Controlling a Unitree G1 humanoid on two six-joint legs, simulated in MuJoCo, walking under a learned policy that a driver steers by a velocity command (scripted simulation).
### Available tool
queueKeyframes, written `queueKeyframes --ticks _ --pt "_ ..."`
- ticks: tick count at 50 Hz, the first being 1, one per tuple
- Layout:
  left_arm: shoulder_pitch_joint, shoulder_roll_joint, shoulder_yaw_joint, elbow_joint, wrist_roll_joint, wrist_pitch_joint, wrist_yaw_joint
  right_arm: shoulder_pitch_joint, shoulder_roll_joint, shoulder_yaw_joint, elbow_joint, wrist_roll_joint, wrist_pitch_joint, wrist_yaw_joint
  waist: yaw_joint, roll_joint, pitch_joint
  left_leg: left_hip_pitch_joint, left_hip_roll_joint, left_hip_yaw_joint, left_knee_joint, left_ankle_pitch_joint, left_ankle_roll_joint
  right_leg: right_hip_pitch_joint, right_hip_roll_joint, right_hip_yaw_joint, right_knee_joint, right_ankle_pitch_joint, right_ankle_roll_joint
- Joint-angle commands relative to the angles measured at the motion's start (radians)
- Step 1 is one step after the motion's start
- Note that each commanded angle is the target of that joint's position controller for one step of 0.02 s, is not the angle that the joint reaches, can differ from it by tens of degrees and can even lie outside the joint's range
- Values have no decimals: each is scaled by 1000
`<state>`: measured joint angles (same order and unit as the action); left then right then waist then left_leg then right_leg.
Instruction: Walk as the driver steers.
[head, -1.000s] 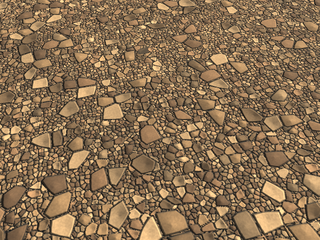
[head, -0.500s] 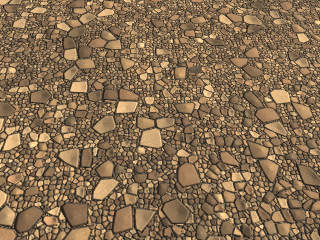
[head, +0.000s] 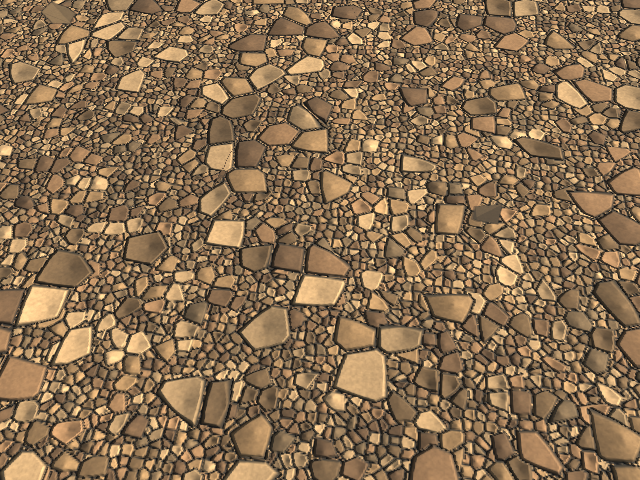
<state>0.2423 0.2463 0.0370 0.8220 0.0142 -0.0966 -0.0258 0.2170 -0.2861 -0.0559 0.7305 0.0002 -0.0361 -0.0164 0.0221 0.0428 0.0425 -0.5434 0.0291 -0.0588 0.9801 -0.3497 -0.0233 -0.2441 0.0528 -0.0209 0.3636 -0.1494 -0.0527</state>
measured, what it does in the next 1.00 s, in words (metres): walks ahead: left foot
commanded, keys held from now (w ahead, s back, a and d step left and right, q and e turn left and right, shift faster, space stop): no key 0.54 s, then w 0.32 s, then e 0.14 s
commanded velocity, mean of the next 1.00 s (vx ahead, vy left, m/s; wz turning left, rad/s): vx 0.16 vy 0.00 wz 0.00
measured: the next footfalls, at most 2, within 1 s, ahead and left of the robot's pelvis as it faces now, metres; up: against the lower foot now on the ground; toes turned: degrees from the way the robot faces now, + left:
left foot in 0.20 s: +0.18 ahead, +0.14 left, +0.00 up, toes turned -2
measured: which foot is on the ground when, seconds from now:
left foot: up 0.00-0.18, down 0.20-0.78, up 0.80-1.00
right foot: down 0.00-1.00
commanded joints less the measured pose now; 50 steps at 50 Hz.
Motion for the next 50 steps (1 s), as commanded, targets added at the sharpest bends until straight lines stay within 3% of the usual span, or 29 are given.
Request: queueKeyframes --ticks 1,6,9,10,11,12,13,15,17,22,27,28,30,31,33,36,38,39,40,41,42,44,45,47,48,50 --pt "-72 159 34 -51 -5 -1 13 69 -19 0 -39 -5 2 -4 -46 -148 -153 129 18 15 -190 148 -18 47 -235 101 -77 777 -167" --pt "-25 166 32 0 -17 29 20 -43 -49 -10 -57 -4 10 0 -3 -137 -135 181 2 15 -361 252 0 89 -248 113 -57 572 -148" --pt "-39 148 23 17 -31 40 23 -38 -58 -18 -53 -13 4 1 -33 -118 -112 296 -11 29 -558 360 46 73 -222 134 16 378 -99" --pt "-1 124 14 27 -20 36 22 -29 -95 -27 -54 -22 2 -5 -24 -70 -128 390 46 -33 -586 579 71 41 -181 124 58 281 -53" --pt "73 103 8 34 8 26 18 -30 -149 -36 -66 -27 6 -13 26 22 -179 522 147 -118 -512 839 125 -38 -111 81 109 73 -6" --pt "132 60 -5 55 7 27 21 -41 -93 -23 -56 -23 17 -14 44 109 -230 568 192 -159 -482 818 199 -74 -86 48 111 -127 36" --pt "83 76 -8 50 6 38 24 -72 -41 -12 -60 -10 24 -8 23 92 -208 526 167 -161 -484 703 198 -56 -92 49 87 -148 55" --pt "32 115 1 53 -3 65 31 -106 -49 -14 -65 -8 29 5 5 34 -137 453 90 -104 -476 550 145 -62 -81 41 75 -102 55" --pt "29 128 5 57 -1 86 38 -104 -70 -20 -52 -8 19 12 6 23 -115 414 74 -90 -475 560 128 -31 -86 48 73 -52 53" --pt "21 121 5 86 -7 98 49 -106 -59 -20 -15 -7 10 11 3 -3 -137 429 64 -75 -452 658 130 30 -97 53 85 30 57" --pt "11 111 7 120 -7 112 56 -126 -57 -22 27 -4 15 7 5 -24 -109 407 52 -67 -473 559 128 44 -94 49 72 -9 59" --pt "29 100 5 135 -7 114 56 -113 -49 -21 45 -4 17 6 9 -21 -122 409 41 -59 -488 423 124 50 -85 38 60 -95 56" --pt "24 105 8 143 -15 115 59 -99 -77 -33 66 8 27 -1 -4 -22 -62 367 22 -64 -522 7 129 -17 -64 18 79 -307 30" --pt "16 105 9 139 -18 110 61 -90 -87 -37 72 10 28 -4 -11 -20 -24 327 31 -91 -554 -183 139 -53 -66 21 96 -378 14" --pt "21 91 5 130 -23 87 62 -67 -92 -40 84 11 14 -5 -13 29 35 280 82 -187 -628 -355 171 -103 -69 20 145 -417 -8" --pt "68 80 4 143 -26 47 51 -65 -89 -40 89 14 -12 5 8 77 25 269 144 -306 -685 -353 213 -68 -72 25 174 -333 -48" --pt "144 95 9 179 -25 29 44 -172 -68 -33 53 23 -21 12 57 -5 24 165 68 -169 -590 -182 165 72 -119 93 38 -312 -90" --pt "210 137 21 206 -30 21 44 -233 -34 -25 27 26 -34 17 79 -124 28 61 -30 -11 -420 -44 110 176 -191 219 -55 -324 -123" --pt "246 211 41 219 -35 17 42 -265 -21 -20 7 26 -53 22 82 -256 57 -96 -95 108 -257 54 67 298 -313 404 -135 -209 -163" --pt "239 203 43 215 -31 15 40 -275 -48 -24 8 24 -66 25 82 -252 102 -234 -61 109 -187 -71 63 367 -401 473 -133 -15 -193" --pt "271 171 37 219 -24 12 40 -286 -51 -24 5 25 -73 29 90 -209 106 -333 -27 82 -90 -175 66 445 -433 485 -118 124 -209" --pt "293 146 31 219 -26 19 38 -315 -26 -15 -3 35 -74 41 91 -147 114 -457 21 75 -58 -169 66 543 -420 418 -89 285 -183" --pt "269 136 26 208 -27 29 41 -331 -18 -11 -10 34 -76 49 82 -142 107 -416 24 87 -119 -116 61 518 -387 361 -82 371 -155" --pt "202 142 25 180 -24 52 50 -314 17 4 -14 27 -76 67 50 -176 59 -113 -33 137 -274 73 47 315 -291 240 -85 521 -106" --pt "171 163 31 167 -20 59 52 -267 16 3 -4 24 -69 69 18 -203 22 92 -72 152 -317 179 45 188 -256 197 -80 582 -89" --pt "103 208 47 136 -32 55 56 -126 -67 -31 32 21 -45 48 -79 -212 -49 374 -111 130 -411 351 57 84 -210 166 8 662 -39"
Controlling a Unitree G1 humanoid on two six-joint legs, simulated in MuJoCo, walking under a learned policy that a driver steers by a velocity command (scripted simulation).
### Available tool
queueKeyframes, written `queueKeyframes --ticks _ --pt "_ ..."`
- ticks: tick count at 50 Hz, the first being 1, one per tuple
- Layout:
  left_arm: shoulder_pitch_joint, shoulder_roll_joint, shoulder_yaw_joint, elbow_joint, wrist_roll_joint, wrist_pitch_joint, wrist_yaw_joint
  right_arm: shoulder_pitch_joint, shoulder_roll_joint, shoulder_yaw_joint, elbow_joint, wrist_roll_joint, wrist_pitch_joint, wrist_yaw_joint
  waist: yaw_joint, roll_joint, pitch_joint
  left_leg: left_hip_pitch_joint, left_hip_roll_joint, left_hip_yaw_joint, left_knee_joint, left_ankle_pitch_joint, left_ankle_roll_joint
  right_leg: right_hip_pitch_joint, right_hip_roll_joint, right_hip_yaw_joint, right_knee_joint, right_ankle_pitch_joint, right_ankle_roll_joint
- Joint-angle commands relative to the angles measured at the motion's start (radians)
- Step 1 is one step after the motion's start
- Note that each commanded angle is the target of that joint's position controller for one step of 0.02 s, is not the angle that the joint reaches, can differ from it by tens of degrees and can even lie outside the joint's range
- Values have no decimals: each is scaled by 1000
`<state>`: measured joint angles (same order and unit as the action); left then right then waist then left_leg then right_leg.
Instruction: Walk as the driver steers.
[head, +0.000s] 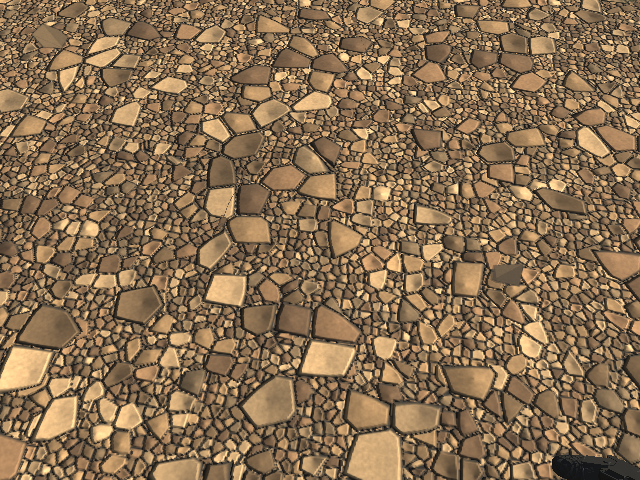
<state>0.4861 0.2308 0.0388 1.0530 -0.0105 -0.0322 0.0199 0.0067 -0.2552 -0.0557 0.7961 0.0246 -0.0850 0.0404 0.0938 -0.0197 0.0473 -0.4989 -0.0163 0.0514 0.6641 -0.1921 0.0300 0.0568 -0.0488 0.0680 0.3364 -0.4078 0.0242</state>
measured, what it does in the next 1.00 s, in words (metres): steps on the spot, turning right: left foot, then right foot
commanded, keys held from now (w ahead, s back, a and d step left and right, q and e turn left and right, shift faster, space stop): e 0.64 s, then no key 0.36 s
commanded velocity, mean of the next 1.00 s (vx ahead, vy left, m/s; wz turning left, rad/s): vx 0.05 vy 0.00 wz -0.41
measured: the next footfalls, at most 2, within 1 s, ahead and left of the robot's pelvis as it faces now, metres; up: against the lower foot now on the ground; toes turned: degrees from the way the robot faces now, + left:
left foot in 0.04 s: +0.16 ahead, +0.12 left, +0.00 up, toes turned +0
right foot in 0.52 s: +0.08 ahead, -0.13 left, +0.00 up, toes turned -20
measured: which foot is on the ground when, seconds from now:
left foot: up 0.00-0.02, down 0.04-0.52, up 0.54-0.94, down 0.96-1.00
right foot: down 0.00-0.04, up 0.06-0.50, down 0.52-1.00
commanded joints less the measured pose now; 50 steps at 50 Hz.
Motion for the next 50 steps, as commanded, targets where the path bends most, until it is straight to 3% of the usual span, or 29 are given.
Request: queueKeyframes --ticks 1,2,3,4,5,6,7,8,10,13,17,22,24,25,26,27,28,29,30,31,32,35,39,44,46,47,48,49,50 --pt "-167 216 47 -111 -17 -19 10 147 -132 -45 -15 -9 17 -29 -189 -130 -81 445 -56 1 -151 254 14 -262 -78 66 115 905 -80" --pt "-184 188 43 -127 -11 -29 8 233 -174 -61 1 -20 29 -54 -228 -89 -133 601 22 -59 -163 372 35 -355 -30 61 256 752 -39" --pt "-131 101 19 -153 21 -31 8 324 -260 -72 3 -47 42 -79 -220 148 -286 793 297 -291 -137 727 108 -482 65 14 568 149 10" --pt "33 38 12 -122 -4 -23 14 302 -240 -50 -18 -68 52 -71 -151 291 -436 787 492 -549 -218 803 243 -521 132 82 839 -324 28" --pt "45 102 36 -115 -25 -4 19 215 -196 -39 -36 -45 52 -60 -119 206 -329 622 460 -528 -305 521 249 -559 75 86 937 -279 31" --pt "-31 118 44 -133 -28 17 26 124 -142 -23 -47 -19 46 -54 -101 143 -172 475 403 -395 -346 317 211 -611 28 22 942 -216 29" --pt "-57 113 50 -138 -21 42 37 56 -110 -12 -48 -21 41 -47 -76 94 -104 351 343 -300 -385 194 177 -589 -3 5 916 -160 30" --pt "-52 113 60 -143 -13 65 48 14 -98 -9 -46 -37 37 -41 -54 109 -70 252 305 -223 -415 120 160 -541 -22 2 899 -114 30" --pt "-50 101 68 -170 -6 84 50 -8 -102 -11 -31 -59 29 -43 -39 144 -54 152 280 -136 -461 89 173 -475 -23 -23 886 -38 26" --pt "-134 112 75 -238 -2 82 46 27 -127 -19 3 -51 27 -70 -55 130 -60 213 316 -112 -480 88 217 -537 -44 -24 758 7 29" --pt "-235 113 68 -306 0 85 18 10 -172 -34 4 -38 47 -93 -69 109 -85 265 350 -75 -486 68 227 -522 -63 -44 597 55 28" --pt "-285 135 69 -352 -4 90 -17 29 -209 -47 11 -22 73 -82 -80 111 -93 320 363 -14 -426 99 192 -430 -38 -108 414 51 -9" --pt "-257 135 74 -352 -2 89 -28 28 -212 -50 16 -5 85 -78 -52 107 -105 330 345 28 -336 110 141 -342 -4 -149 244 136 -44" --pt "-229 158 83 -346 4 89 -25 70 -190 -47 34 0 91 -75 -48 80 -110 298 312 61 -255 82 87 -267 20 -139 157 206 -74" --pt "-184 233 107 -343 4 87 -12 117 -146 -37 46 -14 95 -67 -53 -73 -109 186 227 144 -46 -33 0 -155 -62 18 39 437 -130" --pt "-193 358 128 -373 12 85 8 72 -98 -22 -14 -57 92 -62 -88 -352 -85 -138 57 183 250 -439 -108 -59 -315 412 7 694 -312" --pt "-176 317 115 -385 41 57 -2 -24 -141 -36 -32 -49 87 -66 -19 -204 -150 -164 26 -24 450 -496 -102 -111 -340 445 -13 674 -402" --pt "-221 295 107 -388 41 33 -5 -15 -156 -43 -33 -23 88 -66 -54 -139 -142 -187 41 -70 498 -408 -82 -117 -291 347 -16 639 -361" --pt "-282 277 105 -398 22 20 -2 18 -159 -48 -11 -15 89 -72 -87 -96 -130 -194 57 -89 485 -312 -70 -125 -233 274 -8 579 -295" --pt "-325 245 95 -408 5 19 2 28 -174 -54 3 -26 89 -81 -98 -79 -130 -200 66 -101 465 -252 -67 -128 -211 250 -4 551 -254" --pt "-340 227 85 -414 2 21 7 35 -175 -57 8 -33 88 -83 -109 -86 -135 -161 59 -100 475 -208 -71 -159 -192 226 -3 591 -247" --pt "-326 195 68 -419 12 19 14 68 -151 -53 24 -20 86 -78 -113 -85 -168 -112 45 -95 422 -131 -85 -139 -172 184 -1 629 -251" --pt "-314 200 64 -403 16 25 18 34 -121 -36 22 -20 90 -71 -84 -114 -138 -36 55 -95 207 -112 -104 -147 -160 184 -9 522 -250" --pt "-336 201 55 -381 23 33 3 47 -137 -33 33 -14 83 -60 -68 -126 -98 120 47 -70 38 -159 -93 -233 -155 212 10 474 -259" --pt "-357 182 45 -371 15 36 1 74 -125 -29 45 -15 75 -54 -92 -113 -97 193 39 -57 -101 -100 -76 -237 -140 217 50 504 -239" --pt "-362 170 39 -363 7 37 2 102 -115 -24 57 -21 69 -49 -118 -95 -96 268 35 -47 -247 35 -60 -255 -118 205 72 496 -208" --pt "-335 154 32 -353 10 33 2 122 -135 -24 64 -35 63 -48 -116 -63 -115 362 70 -91 -307 177 -40 -285 -85 197 88 440 -162" --pt "-295 130 24 -351 32 26 1 147 -205 -35 65 -48 62 -51 -83 54 -152 455 193 -203 -286 406 4 -334 -10 132 176 307 -107" --pt "-253 108 24 -346 34 20 -2 100 -214 -33 74 -40 66 -52 -24 186 -146 414 249 -243 -261 422 96 -356 73 52 181 127 -63"
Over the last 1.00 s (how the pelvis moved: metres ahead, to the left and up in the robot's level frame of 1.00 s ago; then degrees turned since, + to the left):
0.18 0.04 -0.01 -4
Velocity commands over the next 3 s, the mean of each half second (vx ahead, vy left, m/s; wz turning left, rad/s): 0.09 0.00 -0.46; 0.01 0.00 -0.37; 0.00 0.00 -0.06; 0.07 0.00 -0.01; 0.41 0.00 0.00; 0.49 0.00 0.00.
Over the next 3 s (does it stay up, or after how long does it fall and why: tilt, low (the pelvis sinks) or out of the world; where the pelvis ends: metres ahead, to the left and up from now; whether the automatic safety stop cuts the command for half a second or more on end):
stays up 0.57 -0.22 0.00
